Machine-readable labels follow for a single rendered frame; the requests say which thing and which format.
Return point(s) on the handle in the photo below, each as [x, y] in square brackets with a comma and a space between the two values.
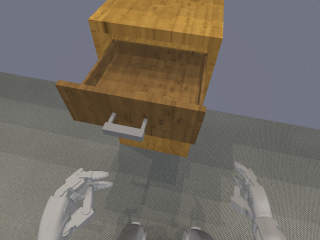
[122, 131]

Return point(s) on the cabinet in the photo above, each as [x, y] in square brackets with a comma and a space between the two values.
[193, 25]

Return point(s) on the robot right forearm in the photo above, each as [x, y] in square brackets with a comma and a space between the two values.
[266, 228]

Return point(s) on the robot left hand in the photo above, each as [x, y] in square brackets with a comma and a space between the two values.
[61, 205]

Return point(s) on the robot left thigh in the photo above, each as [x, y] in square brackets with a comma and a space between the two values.
[132, 232]

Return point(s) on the robot right thigh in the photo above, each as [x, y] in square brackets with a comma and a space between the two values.
[196, 234]

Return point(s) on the robot right hand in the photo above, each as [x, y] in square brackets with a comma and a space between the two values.
[254, 203]

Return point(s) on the robot thigh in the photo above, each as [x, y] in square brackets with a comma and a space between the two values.
[196, 234]
[132, 232]

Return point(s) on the drawer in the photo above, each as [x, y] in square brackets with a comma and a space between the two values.
[140, 81]

